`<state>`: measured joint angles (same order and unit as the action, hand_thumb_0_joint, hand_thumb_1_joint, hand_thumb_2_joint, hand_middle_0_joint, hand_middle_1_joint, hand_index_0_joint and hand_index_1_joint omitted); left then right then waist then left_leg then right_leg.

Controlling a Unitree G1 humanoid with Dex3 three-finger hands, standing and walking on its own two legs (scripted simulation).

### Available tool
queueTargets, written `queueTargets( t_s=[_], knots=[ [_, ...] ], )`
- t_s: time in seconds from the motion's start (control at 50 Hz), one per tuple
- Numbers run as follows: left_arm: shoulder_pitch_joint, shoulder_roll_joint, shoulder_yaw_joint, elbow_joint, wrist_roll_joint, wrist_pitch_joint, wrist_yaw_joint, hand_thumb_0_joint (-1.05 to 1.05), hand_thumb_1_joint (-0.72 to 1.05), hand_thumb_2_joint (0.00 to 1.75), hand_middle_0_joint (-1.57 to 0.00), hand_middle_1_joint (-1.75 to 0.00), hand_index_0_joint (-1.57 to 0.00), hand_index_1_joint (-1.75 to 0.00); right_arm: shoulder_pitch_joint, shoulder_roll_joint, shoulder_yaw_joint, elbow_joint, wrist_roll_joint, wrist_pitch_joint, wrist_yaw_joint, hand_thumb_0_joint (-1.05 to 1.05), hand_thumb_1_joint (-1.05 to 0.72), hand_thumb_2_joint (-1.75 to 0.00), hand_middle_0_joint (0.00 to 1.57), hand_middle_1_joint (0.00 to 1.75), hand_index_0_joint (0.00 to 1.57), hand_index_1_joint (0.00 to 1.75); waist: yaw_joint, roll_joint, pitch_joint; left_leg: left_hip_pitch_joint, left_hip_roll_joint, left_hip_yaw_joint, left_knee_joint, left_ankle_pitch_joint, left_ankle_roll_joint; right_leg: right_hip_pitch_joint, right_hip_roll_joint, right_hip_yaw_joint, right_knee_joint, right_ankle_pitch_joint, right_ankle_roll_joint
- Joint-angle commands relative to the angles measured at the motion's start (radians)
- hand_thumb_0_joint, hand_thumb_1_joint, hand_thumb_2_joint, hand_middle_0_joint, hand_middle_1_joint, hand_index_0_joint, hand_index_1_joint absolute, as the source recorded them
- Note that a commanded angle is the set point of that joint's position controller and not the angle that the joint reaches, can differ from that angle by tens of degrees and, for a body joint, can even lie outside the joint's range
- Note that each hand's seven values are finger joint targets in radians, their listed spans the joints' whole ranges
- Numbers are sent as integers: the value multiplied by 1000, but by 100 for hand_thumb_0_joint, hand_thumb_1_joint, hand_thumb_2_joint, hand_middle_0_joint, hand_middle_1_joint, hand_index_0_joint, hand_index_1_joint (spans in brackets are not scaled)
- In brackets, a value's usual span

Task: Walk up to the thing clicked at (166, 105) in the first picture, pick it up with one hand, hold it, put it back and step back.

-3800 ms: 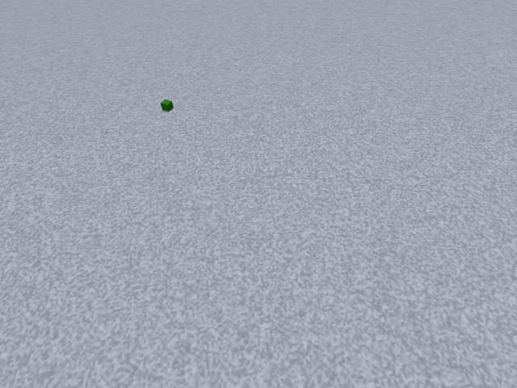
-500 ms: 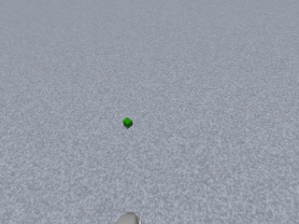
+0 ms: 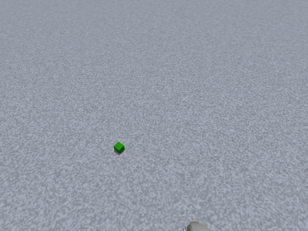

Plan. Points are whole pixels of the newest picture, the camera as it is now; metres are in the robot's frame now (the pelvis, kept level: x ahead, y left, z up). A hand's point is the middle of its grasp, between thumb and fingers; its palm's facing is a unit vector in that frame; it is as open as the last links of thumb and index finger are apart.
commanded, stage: walk up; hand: left
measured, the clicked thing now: (119, 147) +0.84 +0.26 -0.75
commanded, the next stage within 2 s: none
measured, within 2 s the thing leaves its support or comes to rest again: neither
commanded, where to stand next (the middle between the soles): +0.48 +0.01 m, yaw +1 degrees
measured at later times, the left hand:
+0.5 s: hand (83, 223) +0.19 +0.22 -0.12, palm faces +0.03 -0.92 -0.40, open 7.4 cm
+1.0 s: hand (70, 182) +0.32 +0.30 -0.15, palm faces -0.01 -0.94 -0.34, open 7.4 cm
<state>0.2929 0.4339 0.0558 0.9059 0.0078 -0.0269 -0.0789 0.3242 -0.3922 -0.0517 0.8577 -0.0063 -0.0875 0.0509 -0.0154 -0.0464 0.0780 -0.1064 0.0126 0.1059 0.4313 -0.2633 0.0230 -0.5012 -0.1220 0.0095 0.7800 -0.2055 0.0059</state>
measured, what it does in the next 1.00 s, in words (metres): walks ahead: right foot, then left foot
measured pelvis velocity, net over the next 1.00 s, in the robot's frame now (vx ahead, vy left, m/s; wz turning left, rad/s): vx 0.30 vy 0.02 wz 0.03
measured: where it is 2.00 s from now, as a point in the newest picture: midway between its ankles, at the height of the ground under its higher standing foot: (155, 206)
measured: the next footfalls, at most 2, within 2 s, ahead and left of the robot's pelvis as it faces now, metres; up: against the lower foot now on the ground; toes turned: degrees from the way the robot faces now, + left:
right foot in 0.12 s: +0.20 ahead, -0.15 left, +0.00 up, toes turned -5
left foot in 0.68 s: +0.35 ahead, +0.11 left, +0.00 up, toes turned +7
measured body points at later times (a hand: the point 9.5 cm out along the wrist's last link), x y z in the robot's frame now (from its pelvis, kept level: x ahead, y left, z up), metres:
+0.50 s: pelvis +0.16 -0.05 +0.00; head +0.17 -0.08 +0.45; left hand +0.19 +0.26 -0.09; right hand +0.24 -0.37 -0.13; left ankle +0.27 +0.10 -0.69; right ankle +0.16 -0.15 -0.74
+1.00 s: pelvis +0.30 +0.02 +0.00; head +0.31 +0.04 +0.45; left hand +0.32 +0.35 -0.13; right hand +0.37 -0.29 -0.09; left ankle +0.31 +0.10 -0.74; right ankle +0.39 -0.16 -0.68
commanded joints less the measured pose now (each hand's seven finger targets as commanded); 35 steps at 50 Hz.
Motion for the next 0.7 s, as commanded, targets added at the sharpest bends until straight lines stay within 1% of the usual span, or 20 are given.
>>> queueTargets(
  t_s=[0.0,0.04,0.08,0.1,0.12,0.14,0.16,0.2,0.22,0.26,0.3,0.32,0.42,0.46,0.52,0.58,0.62,0.64,0.66,0.68],
  knots=[
    [-67,157,52,-87,4,-43,3,0,90,90,-20,-30,-20,-30,-32,-285,-83,-81,1,-19,-14,0,-90,-90,20,30,20,30,-11,184,40,-130,225,-174,-202,-77,183,78,13,-38,-144,58,-11],
    [-49,158,55,-74,7,-53,7,0,90,90,-20,-30,-20,-30,-33,-286,-83,-86,4,-11,-15,0,-90,-90,20,30,20,30,6,159,-5,-125,239,-176,-116,25,173,174,39,-59,-198,36,-22],
    [83,192,73,-29,9,-68,23,0,90,90,-20,-30,-20,-30,-41,-244,-66,-97,1,-4,-21,0,-90,-90,20,30,20,30,80,48,-91,-179,199,-138,111,99,129,397,63,-43,-246,19,-38],
    [169,236,90,-10,12,-80,37,0,90,90,-20,-30,-20,-30,20,-184,-46,-92,2,-4,-21,0,-90,-90,20,30,20,30,111,-117,-166,-222,115,-68,375,88,94,527,11,50,-339,-101,-56],
    [194,316,108,-26,15,-88,49,0,90,90,-20,-30,-20,-30,67,-118,-19,-106,4,-2,-18,0,-90,-90,20,30,20,30,102,-319,-189,-406,-3,-24,597,-212,43,613,-210,403,-450,-227,-115],
    [168,337,105,-32,1,-82,51,0,90,90,-20,-30,-20,-30,41,-206,-41,-83,4,12,-26,0,-90,-90,20,30,20,30,110,-221,-127,-540,-47,-93,703,-259,17,602,-308,629,-558,-277,-185],
    [137,341,101,-50,-7,-77,53,0,90,90,-20,-30,-20,-30,9,-254,-51,-71,-3,18,-37,0,-90,-90,20,30,20,30,106,-179,-95,-545,4,-142,736,-249,19,543,-331,648,-543,-228,-240],
    [70,267,83,-69,-18,-76,61,0,90,90,-20,-30,-20,-30,4,-250,-54,-37,16,18,-30,0,-90,-90,20,30,20,30,67,-92,-34,-515,40,-207,715,-143,17,459,-223,385,-516,-2,-196],
    [47,232,70,-72,-24,-80,66,0,90,90,-20,-30,-20,-30,40,-226,-49,-15,21,23,-26,0,-90,-90,20,30,20,30,40,-102,-38,-477,42,-212,667,-89,18,451,-155,246,-484,155,-122],
    [49,217,63,-73,-20,-85,67,0,90,90,-20,-30,-20,-30,58,-198,-43,-9,14,34,-18,0,-90,-90,20,30,20,30,29,-138,-50,-408,23,-171,623,-33,15,408,-110,137,-466,368,-110],
    [63,208,61,-89,-15,-89,67,0,90,90,-20,-30,-20,-30,35,-189,-48,-11,8,45,-9,0,-90,-90,20,30,20,30,34,-125,-51,-425,9,-170,600,18,4,419,-103,89,-474,420,-128],
    [62,206,60,-95,-16,-90,69,0,90,90,-20,-30,-20,-30,29,-193,-54,-14,8,52,-7,0,-90,-90,20,30,20,30,31,-107,-38,-435,5,-180,592,52,-4,417,-102,73,-489,395,-115],
    [54,230,75,-124,3,-85,70,0,90,90,-20,-30,-20,-30,-73,-202,-70,-46,-5,60,8,0,-90,-90,20,30,20,30,50,-61,44,-477,42,-195,424,101,-29,353,-147,99,-600,-63,-146],
    [62,235,80,-126,6,-84,68,0,90,90,-20,-30,-20,-30,-120,-196,-68,-56,-12,56,16,0,-90,-90,20,30,20,30,65,-52,61,-480,60,-189,343,111,-27,360,-160,107,-607,-152,-163],
    [58,250,89,-128,7,-86,67,0,90,90,-20,-30,-20,-30,-141,-188,-63,-70,-20,46,22,0,-90,-90,20,30,20,30,61,-55,50,-453,90,-167,251,99,-16,400,-183,99,-559,-111,-192],
    [61,253,84,-129,3,-84,67,0,90,90,-20,-30,-20,-30,-165,-185,-61,-78,-20,33,24,0,-90,-90,20,30,20,30,60,-44,25,-356,86,-118,179,55,3,393,-188,69,-477,61,-207],
    [49,255,75,-130,1,-76,65,0,90,90,-20,-30,-20,-30,-123,-187,-66,-63,-19,24,22,0,-90,-90,20,30,20,30,26,-18,8,-217,55,-74,119,59,20,321,-162,32,-397,85,-188],
    [38,244,67,-135,2,-74,65,0,90,90,-20,-30,-20,-30,-34,-204,-75,-39,-22,18,16,0,-90,-90,20,30,20,30,-26,27,-35,-70,31,-70,86,72,31,270,-127,0,-272,156,-162],
    [84,192,47,-137,0,-70,64,0,90,90,-20,-30,-20,-30,85,-258,-94,-6,-28,8,4,0,-90,-90,20,30,20,30,-69,181,-127,123,31,-124,32,-9,67,198,-44,-62,-1,203,-125],
    [154,110,24,-145,-15,-65,61,0,90,90,-20,-30,-20,-30,142,-339,-118,-16,-39,2,-11,0,-90,-90,20,30,20,30,-71,413,-196,281,246,-459,-45,-102,141,-17,67,-115,270,-91,-57]
  ],
)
